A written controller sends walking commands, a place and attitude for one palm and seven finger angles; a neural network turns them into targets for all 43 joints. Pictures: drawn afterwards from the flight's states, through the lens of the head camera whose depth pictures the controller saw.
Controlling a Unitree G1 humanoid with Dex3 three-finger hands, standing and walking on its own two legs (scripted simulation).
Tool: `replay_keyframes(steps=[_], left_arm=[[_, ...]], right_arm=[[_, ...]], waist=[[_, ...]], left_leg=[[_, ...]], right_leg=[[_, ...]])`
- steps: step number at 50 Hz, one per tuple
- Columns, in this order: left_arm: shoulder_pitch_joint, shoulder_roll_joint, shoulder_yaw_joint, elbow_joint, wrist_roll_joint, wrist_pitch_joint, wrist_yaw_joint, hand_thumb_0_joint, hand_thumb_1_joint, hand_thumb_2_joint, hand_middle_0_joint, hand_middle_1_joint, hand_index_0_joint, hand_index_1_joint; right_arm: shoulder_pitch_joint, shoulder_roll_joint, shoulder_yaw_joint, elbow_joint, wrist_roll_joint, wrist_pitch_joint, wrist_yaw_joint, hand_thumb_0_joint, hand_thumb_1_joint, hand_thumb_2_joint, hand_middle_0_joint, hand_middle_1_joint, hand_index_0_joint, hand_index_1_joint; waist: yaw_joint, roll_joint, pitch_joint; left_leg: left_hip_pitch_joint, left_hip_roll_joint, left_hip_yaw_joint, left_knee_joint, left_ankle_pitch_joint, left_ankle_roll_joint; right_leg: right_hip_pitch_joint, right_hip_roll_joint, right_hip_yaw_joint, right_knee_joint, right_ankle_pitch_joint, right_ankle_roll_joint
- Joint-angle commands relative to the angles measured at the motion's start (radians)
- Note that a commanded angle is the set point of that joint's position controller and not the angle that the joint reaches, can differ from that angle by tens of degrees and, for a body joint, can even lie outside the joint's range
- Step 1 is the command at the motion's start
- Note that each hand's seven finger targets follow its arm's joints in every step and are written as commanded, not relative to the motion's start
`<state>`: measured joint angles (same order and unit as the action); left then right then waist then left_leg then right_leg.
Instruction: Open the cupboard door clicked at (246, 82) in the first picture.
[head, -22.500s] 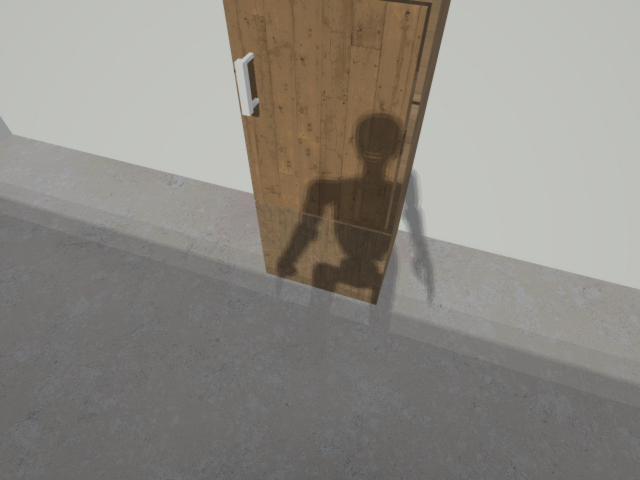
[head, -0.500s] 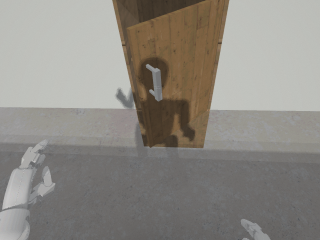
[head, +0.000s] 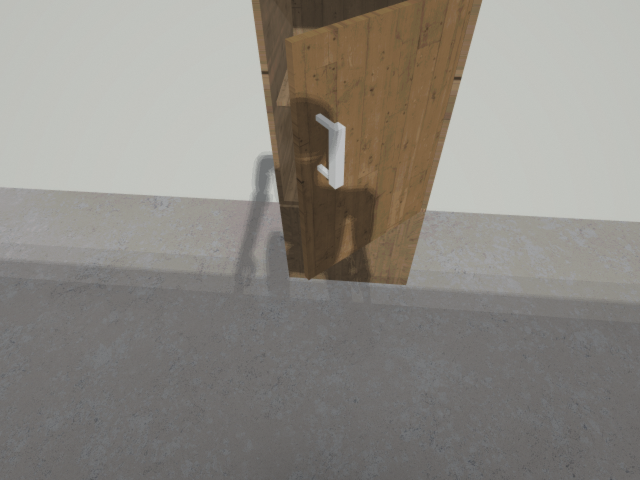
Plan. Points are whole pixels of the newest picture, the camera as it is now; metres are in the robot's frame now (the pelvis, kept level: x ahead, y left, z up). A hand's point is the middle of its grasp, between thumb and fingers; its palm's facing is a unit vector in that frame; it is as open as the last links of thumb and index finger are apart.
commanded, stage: let the arm hang, fingers relaxed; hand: left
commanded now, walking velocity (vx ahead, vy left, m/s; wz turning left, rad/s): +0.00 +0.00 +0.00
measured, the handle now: (329, 151) +0.63 +0.02 +0.05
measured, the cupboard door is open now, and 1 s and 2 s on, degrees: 42 42 42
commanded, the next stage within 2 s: look to check the result in 0.50 s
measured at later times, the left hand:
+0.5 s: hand out of the picture -0.01 +0.18 -0.18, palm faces +0.00 -0.98 -0.18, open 7.3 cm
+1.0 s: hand out of the picture +0.01 +0.17 -0.17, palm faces +0.00 -0.98 -0.19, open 7.4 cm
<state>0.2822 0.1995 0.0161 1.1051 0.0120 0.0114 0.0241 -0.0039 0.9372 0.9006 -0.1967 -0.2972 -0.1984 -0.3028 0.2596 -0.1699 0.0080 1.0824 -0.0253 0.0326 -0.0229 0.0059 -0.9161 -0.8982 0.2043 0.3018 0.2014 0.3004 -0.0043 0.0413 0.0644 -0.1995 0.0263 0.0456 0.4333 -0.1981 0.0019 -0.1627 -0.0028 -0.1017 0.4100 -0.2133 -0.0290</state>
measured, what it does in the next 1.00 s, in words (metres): stands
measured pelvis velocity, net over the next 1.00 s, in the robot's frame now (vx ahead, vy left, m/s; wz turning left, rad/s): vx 0.01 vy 0.01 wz -0.02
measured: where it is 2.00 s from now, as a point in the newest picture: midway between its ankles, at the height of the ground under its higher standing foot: outside the picture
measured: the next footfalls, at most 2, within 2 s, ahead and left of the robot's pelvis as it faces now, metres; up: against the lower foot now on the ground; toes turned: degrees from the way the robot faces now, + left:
none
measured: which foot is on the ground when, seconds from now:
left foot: down 0.00-1.00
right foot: down 0.00-1.00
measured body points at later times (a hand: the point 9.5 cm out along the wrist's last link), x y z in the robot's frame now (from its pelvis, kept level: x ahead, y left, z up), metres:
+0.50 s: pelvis -0.01 +0.02 +0.00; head +0.01 +0.01 +0.45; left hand -0.01 +0.23 -0.16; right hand -0.04 -0.19 -0.17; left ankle +0.02 +0.12 -0.74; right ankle +0.01 -0.10 -0.74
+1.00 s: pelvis +0.01 +0.01 +0.00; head +0.02 +0.00 +0.45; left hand +0.01 +0.23 -0.16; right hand -0.01 -0.20 -0.17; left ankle +0.02 +0.12 -0.74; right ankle +0.01 -0.10 -0.74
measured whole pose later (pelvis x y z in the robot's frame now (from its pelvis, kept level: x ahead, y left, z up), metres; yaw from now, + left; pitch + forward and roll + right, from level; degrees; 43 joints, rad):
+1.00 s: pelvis +0.01 +0.01 +0.00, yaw -1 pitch -1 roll +0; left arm 0.27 0.13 0.01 1.16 0.01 -0.02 0.04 0.01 0.91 0.90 -0.19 -0.30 -0.20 -0.30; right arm 0.26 -0.14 0.00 1.15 -0.02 0.01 -0.03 0.00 -0.91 -0.90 0.20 0.30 0.20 0.30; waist -0.01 0.01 0.05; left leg -0.18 0.01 0.08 0.40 -0.19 0.02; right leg -0.18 -0.02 -0.07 0.42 -0.22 -0.01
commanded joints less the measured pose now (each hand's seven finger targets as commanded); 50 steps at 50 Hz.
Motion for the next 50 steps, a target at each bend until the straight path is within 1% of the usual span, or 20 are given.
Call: replay_keyframes(steps=[1, 3, 4, 7, 8, 10, 13, 16, 18, 20, 22, 26, 28, 32, 35, 39, 40, 42, 46, 50], left_arm=[[0.012, 0.088, 0.01, -0.015, -0.005, -0.024, 0.003, 0.0, 0.9, 0.9, -0.2, -0.3, -0.2, -0.3], [0.022, 0.08, 0.009, -0.002, -0.006, -0.023, 0.005, 0.0, 0.9, 0.9, -0.2, -0.3, -0.2, -0.3], [0.023, 0.078, 0.008, 0.004, -0.006, -0.022, 0.006, 0.0, 0.9, 0.9, -0.2, -0.3, -0.2, -0.3], [0.033, 0.071, 0.01, 0.014, -0.004, -0.019, 0.008, 0.0, 0.9, 0.9, -0.2, -0.3, -0.2, -0.3], [0.036, 0.071, 0.011, 0.017, -0.004, -0.019, 0.008, 0.0, 0.9, 0.9, -0.2, -0.3, -0.2, -0.3], [0.048, 0.066, 0.012, 0.019, -0.003, -0.019, 0.009, 0.0, 0.9, 0.9, -0.2, -0.3, -0.2, -0.3], [0.05, 0.056, 0.014, 0.024, -0.002, -0.018, 0.009, 0.0, 0.9, 0.9, -0.2, -0.3, -0.2, -0.3], [0.058, 0.041, 0.015, 0.026, -0.001, -0.018, 0.01, 0.0, 0.9, 0.9, -0.2, -0.3, -0.2, -0.3], [0.065, 0.036, 0.017, 0.026, -0.001, -0.019, 0.01, 0.0, 0.9, 0.9, -0.2, -0.3, -0.2, -0.3], [0.072, 0.034, 0.017, 0.028, 0.0, -0.021, 0.012, 0.0, 0.9, 0.9, -0.2, -0.3, -0.2, -0.3], [0.07, 0.028, 0.018, 0.028, 0.0, -0.022, 0.012, 0.0, 0.9, 0.9, -0.2, -0.3, -0.2, -0.3], [0.075, 0.024, 0.017, 0.028, -0.001, -0.027, 0.013, 0.0, 0.9, 0.9, -0.2, -0.3, -0.2, -0.3], [0.072, 0.021, 0.018, 0.028, -0.001, -0.028, 0.014, 0.0, 0.9, 0.9, -0.2, -0.3, -0.2, -0.3], [0.076, 0.024, 0.015, 0.03, -0.002, -0.028, 0.015, 0.0, 0.9, 0.9, -0.2, -0.3, -0.2, -0.3], [0.073, 0.027, 0.016, 0.029, -0.001, -0.03, 0.016, 0.0, 0.9, 0.9, -0.2, -0.3, -0.2, -0.3], [0.068, 0.029, 0.012, 0.028, -0.002, -0.03, 0.015, 0.0, 0.9, 0.9, -0.2, -0.3, -0.2, -0.3], [0.071, 0.034, 0.014, 0.027, -0.001, -0.032, 0.016, 0.0, 0.9, 0.9, -0.2, -0.3, -0.2, -0.3], [0.066, 0.032, 0.013, 0.026, -0.002, -0.033, 0.016, 0.0, 0.9, 0.9, -0.2, -0.3, -0.2, -0.3], [0.062, 0.04, 0.014, 0.027, -0.003, -0.033, 0.015, 0.0, 0.9, 0.9, -0.2, -0.3, -0.2, -0.3], [0.061, 0.039, 0.014, 0.027, -0.003, -0.035, 0.015, 0.0, 0.9, 0.9, -0.2, -0.3, -0.2, -0.3]], right_arm=[[0.055, -0.095, -0.021, -0.006, 0.003, -0.022, -0.004, 0.0, -0.9, -0.9, 0.2, 0.3, 0.2, 0.3], [0.06, -0.087, -0.02, 0.008, 0.002, -0.021, -0.004, 0.0, -0.9, -0.9, 0.2, 0.3, 0.2, 0.3], [0.065, -0.087, -0.019, 0.013, 0.002, -0.021, -0.004, 0.0, -0.9, -0.9, 0.2, 0.3, 0.2, 0.3], [0.072, -0.071, -0.019, 0.029, 0.0, -0.02, -0.004, 0.0, -0.9, -0.9, 0.2, 0.3, 0.2, 0.3], [0.076, -0.067, -0.018, 0.029, 0.0, -0.02, -0.004, 0.0, -0.9, -0.9, 0.2, 0.3, 0.2, 0.3], [0.082, -0.066, -0.021, 0.03, 0.001, -0.022, -0.005, 0.0, -0.9, -0.9, 0.2, 0.3, 0.2, 0.3], [0.091, -0.056, -0.021, 0.037, -0.001, -0.024, -0.007, 0.0, -0.9, -0.9, 0.2, 0.3, 0.2, 0.3], [0.094, -0.05, -0.024, 0.036, 0.0, -0.026, -0.009, 0.0, -0.9, -0.9, 0.2, 0.3, 0.2, 0.3], [0.101, -0.048, -0.024, 0.034, 0.0, -0.03, -0.01, 0.0, -0.9, -0.9, 0.2, 0.3, 0.2, 0.3], [0.102, -0.047, -0.027, 0.031, 0.002, -0.03, -0.011, 0.0, -0.9, -0.9, 0.2, 0.3, 0.2, 0.3], [0.11, -0.043, -0.028, 0.032, 0.001, -0.032, -0.011, 0.0, -0.9, -0.9, 0.2, 0.3, 0.2, 0.3], [0.111, -0.043, -0.028, 0.033, 0.004, -0.036, -0.012, 0.0, -0.9, -0.9, 0.2, 0.3, 0.2, 0.3], [0.111, -0.041, -0.028, 0.036, 0.004, -0.037, -0.012, 0.0, -0.9, -0.9, 0.2, 0.3, 0.2, 0.3], [0.103, -0.042, -0.026, 0.038, 0.005, -0.036, -0.012, 0.0, -0.9, -0.9, 0.2, 0.3, 0.2, 0.3], [0.099, -0.045, -0.028, 0.037, 0.007, -0.035, -0.01, 0.0, -0.9, -0.9, 0.2, 0.3, 0.2, 0.3], [0.091, -0.045, -0.026, 0.042, 0.005, -0.032, -0.009, 0.0, -0.9, -0.9, 0.2, 0.3, 0.2, 0.3], [0.089, -0.048, -0.026, 0.041, 0.007, -0.033, -0.009, 0.0, -0.9, -0.9, 0.2, 0.3, 0.2, 0.3], [0.085, -0.047, -0.025, 0.045, 0.005, -0.034, -0.009, 0.0, -0.9, -0.9, 0.2, 0.3, 0.2, 0.3], [0.073, -0.049, -0.025, 0.045, 0.005, -0.035, -0.008, 0.0, -0.9, -0.9, 0.2, 0.3, 0.2, 0.3], [0.066, -0.055, -0.025, 0.044, 0.006, -0.034, -0.009, 0.0, -0.9, -0.9, 0.2, 0.3, 0.2, 0.3]], waist=[[-0.01, -0.079, 0.004], [-0.008, -0.085, 0.023], [-0.009, -0.077, 0.03], [-0.008, -0.026, 0.046], [-0.007, -0.035, 0.053], [-0.004, -0.022, 0.037], [-0.004, -0.023, 0.038], [-0.004, 0.002, 0.046], [-0.002, 0.013, 0.028], [0.001, -0.003, 0.028], [-0.004, -0.002, 0.021], [-0.005, -0.028, -0.003], [-0.006, -0.023, -0.005], [-0.008, -0.019, 0.013], [-0.008, -0.041, 0.022], [-0.012, -0.043, 0.033], [-0.009, -0.053, 0.027], [-0.011, -0.045, 0.011], [-0.009, -0.026, 0.014], [-0.006, -0.029, 0.01]], left_leg=[[0.011, 0.077, -0.08, -0.105, -0.012, 0.025], [0.005, 0.073, -0.078, -0.111, -0.024, 0.027], [0.003, 0.072, -0.077, -0.113, -0.036, 0.026], [-0.022, 0.07, -0.078, -0.126, -0.079, 0.025], [-0.03, 0.07, -0.081, -0.132, -0.083, 0.026], [-0.032, 0.07, -0.08, -0.133, -0.093, 0.027], [-0.049, 0.071, -0.086, -0.142, -0.108, 0.028], [-0.06, 0.074, -0.093, -0.15, -0.121, 0.029], [-0.061, 0.077, -0.1, -0.159, -0.118, 0.032], [-0.058, 0.077, -0.094, -0.153, -0.115, 0.031], [-0.054, 0.079, -0.094, -0.152, -0.098, 0.031], [-0.025, 0.079, -0.087, -0.133, -0.03, 0.033], [-0.015, 0.08, -0.084, -0.129, -0.001, 0.033], [-0.006, 0.081, -0.082, -0.128, 0.01, 0.032], [-0.005, 0.079, -0.077, -0.126, 0.009, 0.032], [0.0, 0.075, -0.073, -0.124, 0.004, 0.029], [0.003, 0.075, -0.072, -0.12, 0.014, 0.03], [0.014, 0.075, -0.069, -0.117, 0.032, 0.028], [0.016, 0.074, -0.068, -0.116, 0.04, 0.025], [0.025, 0.076, -0.066, -0.113, 0.052, 0.025]], right_leg=[[-0.055, -0.109, 0.123, -0.129, -0.067, -0.016], [-0.07, -0.11, 0.128, -0.133, -0.085, -0.016], [-0.078, -0.109, 0.13, -0.133, -0.097, -0.016], [-0.086, -0.106, 0.129, -0.126, -0.122, -0.014], [-0.086, -0.104, 0.128, -0.12, -0.116, -0.014], [-0.078, -0.102, 0.126, -0.116, -0.116, -0.013], [-0.074, -0.1, 0.124, -0.101, -0.105, -0.012], [-0.08, -0.096, 0.12, -0.089, -0.091, -0.012], [-0.063, -0.095, 0.118, -0.077, -0.061, -0.011], [-0.064, -0.093, 0.115, -0.076, -0.059, -0.01], [-0.061, -0.096, 0.115, -0.071, -0.04, -0.01], [-0.057, -0.101, 0.117, -0.065, -0.002, -0.009], [-0.055, -0.102, 0.119, -0.065, 0.014, -0.008], [-0.068, -0.104, 0.121, -0.073, 0.011, -0.007], [-0.075, -0.103, 0.121, -0.078, 0.008, -0.006], [-0.083, -0.105, 0.129, -0.087, -0.001, -0.007], [-0.079, -0.106, 0.128, -0.09, 0.001, -0.007], [-0.068, -0.109, 0.13, -0.087, 0.016, -0.006], [-0.063, -0.111, 0.128, -0.092, 0.021, -0.006], [-0.061, -0.109, 0.129, -0.097, 0.031, -0.007]])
